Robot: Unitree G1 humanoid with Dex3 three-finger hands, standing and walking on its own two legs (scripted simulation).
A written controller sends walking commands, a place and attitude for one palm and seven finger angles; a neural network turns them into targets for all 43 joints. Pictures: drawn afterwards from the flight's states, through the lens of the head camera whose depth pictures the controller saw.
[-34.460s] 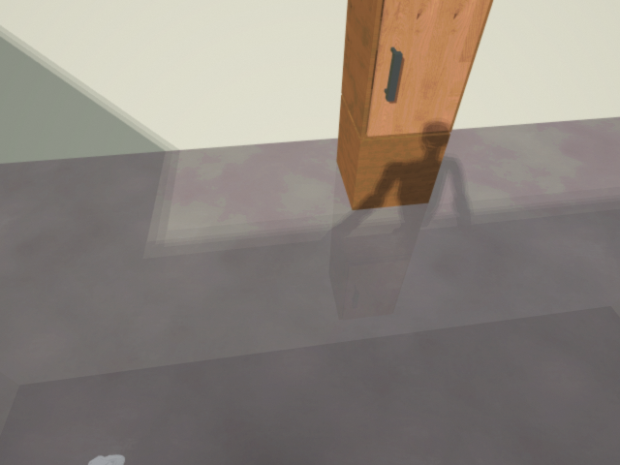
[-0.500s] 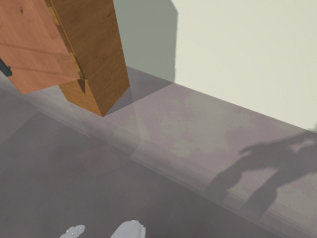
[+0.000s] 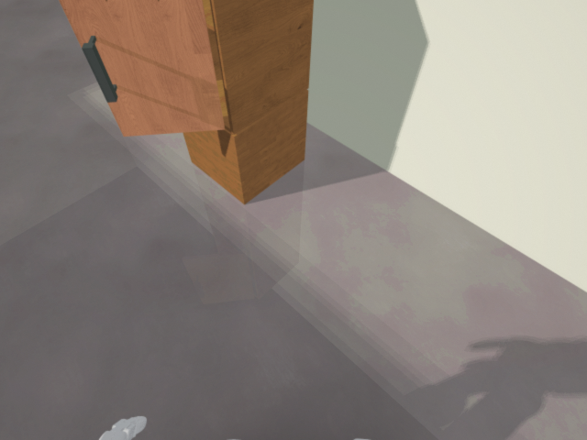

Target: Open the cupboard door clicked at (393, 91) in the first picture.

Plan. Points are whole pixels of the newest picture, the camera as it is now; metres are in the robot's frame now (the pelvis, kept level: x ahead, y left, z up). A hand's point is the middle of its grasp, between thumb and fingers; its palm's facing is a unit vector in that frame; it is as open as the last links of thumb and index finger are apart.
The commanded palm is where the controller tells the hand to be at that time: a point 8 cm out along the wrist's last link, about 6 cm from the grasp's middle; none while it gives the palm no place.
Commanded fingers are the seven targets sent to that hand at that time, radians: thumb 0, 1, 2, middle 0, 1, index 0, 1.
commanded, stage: turn to face it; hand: left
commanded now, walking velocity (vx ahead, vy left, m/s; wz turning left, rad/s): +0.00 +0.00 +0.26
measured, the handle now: (102, 69) +0.98 +0.59 -0.08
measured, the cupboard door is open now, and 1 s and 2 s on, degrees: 51 51 51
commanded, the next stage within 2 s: take the last steps up to it in 0.12 s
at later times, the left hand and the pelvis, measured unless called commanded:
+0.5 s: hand out of the picture +0.00 +0.21 -0.18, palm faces +0.22 -0.96 -0.19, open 7.4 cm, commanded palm none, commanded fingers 0.00 0.90 0.90 -0.20 -0.30 -0.20 -0.30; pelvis +0.03 +0.01 +0.00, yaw +9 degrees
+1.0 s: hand (158, 416) +0.16 +0.22 -0.16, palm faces +0.32 -0.92 -0.21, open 7.2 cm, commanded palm none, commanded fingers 0.00 0.90 0.90 -0.20 -0.30 -0.20 -0.30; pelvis +0.16 +0.03 +0.01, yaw +16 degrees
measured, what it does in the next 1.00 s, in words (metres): walks ahead, turning left: right foot, then left foot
